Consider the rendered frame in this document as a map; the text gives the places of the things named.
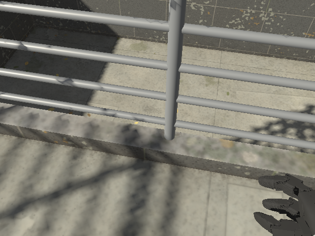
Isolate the right robot hand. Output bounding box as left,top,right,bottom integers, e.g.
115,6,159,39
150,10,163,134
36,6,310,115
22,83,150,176
253,173,315,236

